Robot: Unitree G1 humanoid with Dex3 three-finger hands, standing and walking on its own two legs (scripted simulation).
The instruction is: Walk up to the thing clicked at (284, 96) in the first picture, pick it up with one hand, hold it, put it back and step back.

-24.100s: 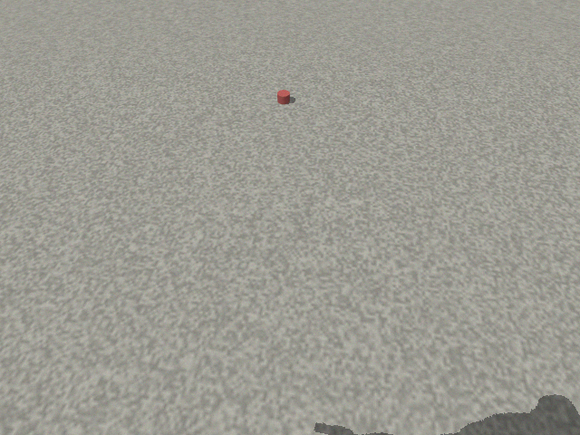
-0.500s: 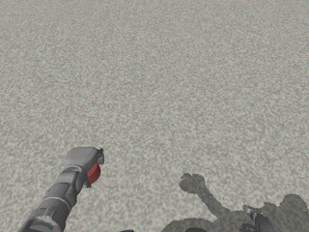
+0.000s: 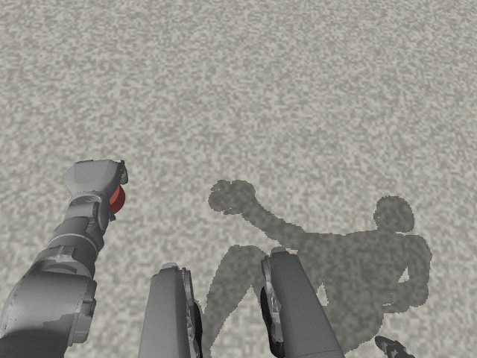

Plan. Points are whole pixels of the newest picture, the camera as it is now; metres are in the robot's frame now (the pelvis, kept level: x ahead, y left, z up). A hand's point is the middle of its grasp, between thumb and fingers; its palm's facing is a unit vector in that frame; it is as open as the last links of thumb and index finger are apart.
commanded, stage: crouch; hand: left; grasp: from above
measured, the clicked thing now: (102, 194) +0.43 +0.23 -0.15
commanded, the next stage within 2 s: lower in 1.20 s
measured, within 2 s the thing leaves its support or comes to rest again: neither
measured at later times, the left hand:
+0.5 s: hand (129, 205) +0.45 +0.22 -0.31, palm faces -0.46 -0.02 -0.89, open 9.3 cm
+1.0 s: hand (135, 205) +0.47 +0.22 -0.38, palm faces -0.47 -0.03 -0.88, open 9.3 cm
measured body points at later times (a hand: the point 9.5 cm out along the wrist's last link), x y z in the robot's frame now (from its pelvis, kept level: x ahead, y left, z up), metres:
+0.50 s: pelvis -0.01 -0.01 -0.14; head +0.23 +0.03 +0.24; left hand +0.47 +0.22 -0.26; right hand +0.04 -0.29 -0.25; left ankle +0.06 +0.11 -0.52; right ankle +0.08 -0.14 -0.52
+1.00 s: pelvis -0.02 -0.01 -0.20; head +0.23 +0.03 +0.17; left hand +0.49 +0.22 -0.32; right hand -0.01 -0.28 -0.31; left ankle +0.06 +0.11 -0.52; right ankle +0.08 -0.14 -0.52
